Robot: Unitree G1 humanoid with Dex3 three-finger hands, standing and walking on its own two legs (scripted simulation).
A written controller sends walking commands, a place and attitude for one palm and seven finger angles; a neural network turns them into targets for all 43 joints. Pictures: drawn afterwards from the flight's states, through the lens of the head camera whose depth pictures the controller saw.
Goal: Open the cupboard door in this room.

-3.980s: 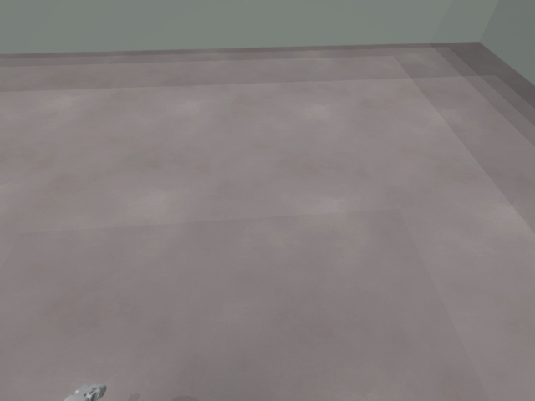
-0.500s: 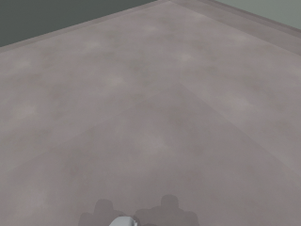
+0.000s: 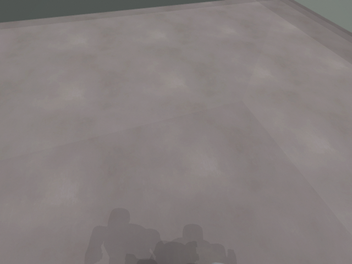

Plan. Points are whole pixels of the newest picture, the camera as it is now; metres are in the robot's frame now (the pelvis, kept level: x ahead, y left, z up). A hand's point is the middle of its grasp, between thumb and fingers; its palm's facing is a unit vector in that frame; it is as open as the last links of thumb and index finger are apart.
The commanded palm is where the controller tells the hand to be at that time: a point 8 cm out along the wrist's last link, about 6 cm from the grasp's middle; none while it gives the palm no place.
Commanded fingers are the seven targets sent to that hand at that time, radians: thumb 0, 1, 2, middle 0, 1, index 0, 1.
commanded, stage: turn or walk to find it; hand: left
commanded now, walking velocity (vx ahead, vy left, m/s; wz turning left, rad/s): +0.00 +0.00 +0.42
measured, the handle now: out of the picture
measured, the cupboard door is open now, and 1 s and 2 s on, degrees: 0 0 0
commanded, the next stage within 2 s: none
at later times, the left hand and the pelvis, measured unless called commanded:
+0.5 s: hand out of the picture -0.02 +0.16 -0.16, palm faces +0.26 -0.93 -0.25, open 7.4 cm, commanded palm none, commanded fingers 0.00 0.90 0.90 -0.20 -0.30 -0.20 -0.30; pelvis -0.03 -0.04 +0.00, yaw +14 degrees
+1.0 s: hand out of the picture -0.06 +0.20 -0.16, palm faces +0.45 -0.85 -0.28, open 7.4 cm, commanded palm none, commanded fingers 0.00 0.90 0.90 -0.20 -0.30 -0.20 -0.30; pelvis -0.05 -0.03 +0.00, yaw +26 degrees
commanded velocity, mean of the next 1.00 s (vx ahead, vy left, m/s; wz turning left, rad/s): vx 0.00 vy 0.00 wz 0.42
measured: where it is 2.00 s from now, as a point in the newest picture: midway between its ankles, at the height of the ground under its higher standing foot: outside the picture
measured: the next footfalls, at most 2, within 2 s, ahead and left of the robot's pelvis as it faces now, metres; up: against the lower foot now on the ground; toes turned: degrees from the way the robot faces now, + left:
right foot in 0.16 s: +0.03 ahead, -0.13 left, +0.00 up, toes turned +0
left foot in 0.62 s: -0.04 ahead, +0.11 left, +0.00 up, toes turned +23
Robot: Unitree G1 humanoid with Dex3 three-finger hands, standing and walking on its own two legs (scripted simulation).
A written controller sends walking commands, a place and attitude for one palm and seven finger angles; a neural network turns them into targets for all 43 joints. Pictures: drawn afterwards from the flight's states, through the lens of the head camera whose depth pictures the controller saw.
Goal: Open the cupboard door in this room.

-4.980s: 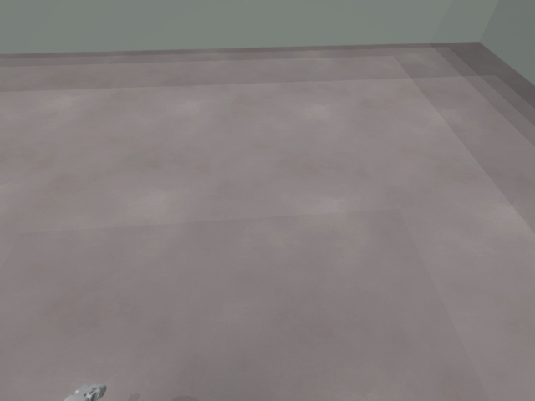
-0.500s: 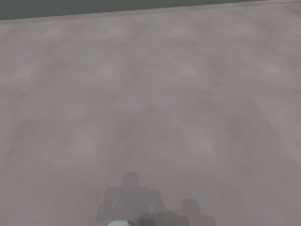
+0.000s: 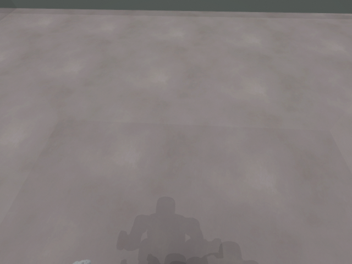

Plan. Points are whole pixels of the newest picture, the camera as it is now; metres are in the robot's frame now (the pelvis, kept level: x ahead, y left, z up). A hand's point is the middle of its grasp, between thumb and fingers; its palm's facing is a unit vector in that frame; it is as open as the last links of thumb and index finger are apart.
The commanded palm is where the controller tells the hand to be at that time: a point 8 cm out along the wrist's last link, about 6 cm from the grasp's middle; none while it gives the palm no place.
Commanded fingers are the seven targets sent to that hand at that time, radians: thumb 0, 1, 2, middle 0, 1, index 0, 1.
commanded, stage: turn or walk to find it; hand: left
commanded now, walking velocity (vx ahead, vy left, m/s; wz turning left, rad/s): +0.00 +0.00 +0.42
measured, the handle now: out of the picture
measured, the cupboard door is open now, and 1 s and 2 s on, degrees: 0 0 0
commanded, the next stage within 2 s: none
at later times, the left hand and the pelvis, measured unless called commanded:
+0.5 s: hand out of the picture -0.06 +0.20 -0.18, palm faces +0.29 -0.93 -0.24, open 7.4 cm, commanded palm none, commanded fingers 0.00 0.90 0.90 -0.20 -0.30 -0.20 -0.30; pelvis -0.03 +0.00 -0.01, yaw +15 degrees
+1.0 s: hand out of the picture -0.05 +0.18 -0.15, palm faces +0.45 -0.85 -0.28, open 7.4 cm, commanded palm none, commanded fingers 0.00 0.90 0.90 -0.20 -0.30 -0.20 -0.30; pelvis -0.05 -0.03 +0.00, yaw +26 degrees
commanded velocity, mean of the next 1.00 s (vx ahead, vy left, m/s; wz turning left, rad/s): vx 0.00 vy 0.00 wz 0.42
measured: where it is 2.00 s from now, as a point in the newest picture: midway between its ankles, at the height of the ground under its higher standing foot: outside the picture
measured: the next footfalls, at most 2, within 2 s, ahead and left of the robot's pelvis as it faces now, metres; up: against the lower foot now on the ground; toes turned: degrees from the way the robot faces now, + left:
right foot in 0.04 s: +0.03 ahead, -0.12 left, +0.00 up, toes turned -2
left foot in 0.50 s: -0.03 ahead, +0.13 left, +0.00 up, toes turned +19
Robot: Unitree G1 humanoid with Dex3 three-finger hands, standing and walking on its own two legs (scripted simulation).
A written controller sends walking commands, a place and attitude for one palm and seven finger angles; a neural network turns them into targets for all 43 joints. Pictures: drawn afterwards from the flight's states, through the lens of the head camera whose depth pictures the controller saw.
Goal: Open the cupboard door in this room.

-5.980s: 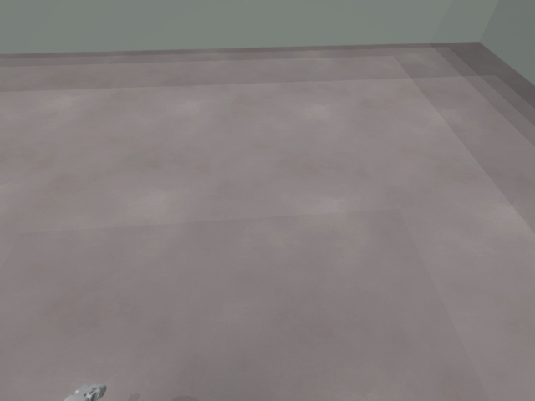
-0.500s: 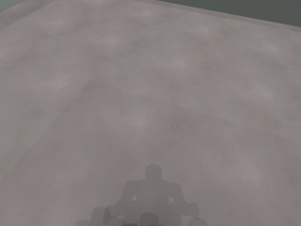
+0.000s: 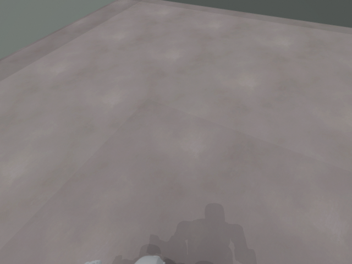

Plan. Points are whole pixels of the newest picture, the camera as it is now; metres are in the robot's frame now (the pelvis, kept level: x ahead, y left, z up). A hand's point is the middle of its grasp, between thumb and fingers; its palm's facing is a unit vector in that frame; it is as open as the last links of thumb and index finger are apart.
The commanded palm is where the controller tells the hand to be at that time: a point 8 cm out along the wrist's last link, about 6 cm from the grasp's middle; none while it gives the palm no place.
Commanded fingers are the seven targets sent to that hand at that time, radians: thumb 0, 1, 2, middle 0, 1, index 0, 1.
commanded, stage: turn or walk to find it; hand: left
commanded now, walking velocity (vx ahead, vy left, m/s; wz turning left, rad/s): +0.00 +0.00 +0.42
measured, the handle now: out of the picture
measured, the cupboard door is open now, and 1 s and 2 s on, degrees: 0 0 0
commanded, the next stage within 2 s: none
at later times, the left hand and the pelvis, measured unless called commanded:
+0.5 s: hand out of the picture -0.03 +0.27 -0.17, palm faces +0.25 -0.94 -0.24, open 7.4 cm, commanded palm none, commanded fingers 0.00 0.90 0.90 -0.20 -0.30 -0.20 -0.30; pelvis -0.03 +0.05 +0.01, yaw +12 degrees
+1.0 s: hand out of the picture -0.06 +0.20 -0.15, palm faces +0.41 -0.87 -0.27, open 7.4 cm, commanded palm none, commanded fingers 0.00 0.90 0.90 -0.20 -0.30 -0.20 -0.30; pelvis -0.05 +0.00 +0.01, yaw +25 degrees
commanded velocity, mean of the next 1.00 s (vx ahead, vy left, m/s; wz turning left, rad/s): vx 0.00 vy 0.00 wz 0.42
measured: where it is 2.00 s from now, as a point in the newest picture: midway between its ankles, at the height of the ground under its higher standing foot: outside the picture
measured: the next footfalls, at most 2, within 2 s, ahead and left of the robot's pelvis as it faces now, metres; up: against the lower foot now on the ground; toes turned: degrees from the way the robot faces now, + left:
left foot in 0.30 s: +0.01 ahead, +0.15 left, +0.00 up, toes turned +13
right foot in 0.78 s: +0.02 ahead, -0.09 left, +0.00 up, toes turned +15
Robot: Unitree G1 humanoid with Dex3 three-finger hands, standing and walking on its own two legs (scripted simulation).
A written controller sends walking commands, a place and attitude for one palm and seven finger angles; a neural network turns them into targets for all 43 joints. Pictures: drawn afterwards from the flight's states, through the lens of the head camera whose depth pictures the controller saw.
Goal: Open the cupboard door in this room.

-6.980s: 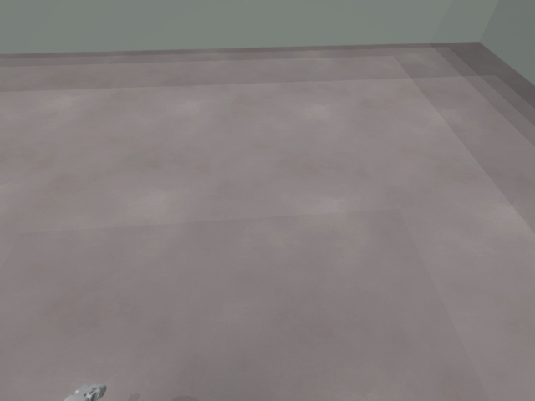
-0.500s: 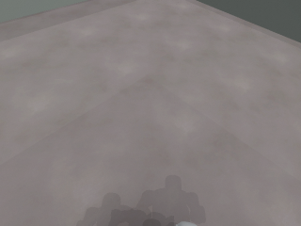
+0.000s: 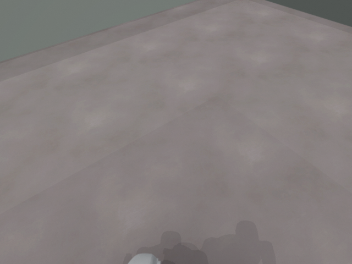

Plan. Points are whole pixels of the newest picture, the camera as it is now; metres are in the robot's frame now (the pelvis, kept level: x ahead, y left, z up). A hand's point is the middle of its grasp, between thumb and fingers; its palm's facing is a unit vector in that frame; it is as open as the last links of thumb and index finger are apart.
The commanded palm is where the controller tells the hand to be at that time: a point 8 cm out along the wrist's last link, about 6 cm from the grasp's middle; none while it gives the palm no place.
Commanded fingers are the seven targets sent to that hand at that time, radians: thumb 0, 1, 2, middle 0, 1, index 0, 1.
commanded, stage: turn or walk to find it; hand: left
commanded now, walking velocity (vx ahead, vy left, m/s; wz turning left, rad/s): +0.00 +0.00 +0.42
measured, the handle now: out of the picture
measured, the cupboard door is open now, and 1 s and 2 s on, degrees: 0 0 0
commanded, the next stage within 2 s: none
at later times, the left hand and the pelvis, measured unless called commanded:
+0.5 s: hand out of the picture -0.01 +0.26 -0.17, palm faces +0.23 -0.94 -0.26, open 7.4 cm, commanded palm none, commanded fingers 0.00 0.90 0.90 -0.20 -0.30 -0.20 -0.30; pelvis -0.03 +0.04 +0.00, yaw +11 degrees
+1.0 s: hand out of the picture -0.08 +0.19 -0.16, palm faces +0.42 -0.87 -0.26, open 7.4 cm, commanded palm none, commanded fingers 0.00 0.90 0.90 -0.20 -0.30 -0.20 -0.30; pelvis -0.05 -0.01 +0.00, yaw +25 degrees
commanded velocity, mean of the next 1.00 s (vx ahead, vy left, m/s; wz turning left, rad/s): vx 0.00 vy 0.00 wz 0.42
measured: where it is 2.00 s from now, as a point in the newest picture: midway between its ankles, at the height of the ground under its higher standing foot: outside the picture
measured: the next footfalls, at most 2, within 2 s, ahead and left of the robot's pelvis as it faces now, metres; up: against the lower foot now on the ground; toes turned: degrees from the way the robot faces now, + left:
left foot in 0.20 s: +0.01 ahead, +0.16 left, +0.00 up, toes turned +11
right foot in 0.64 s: +0.02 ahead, -0.08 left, +0.00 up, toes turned +11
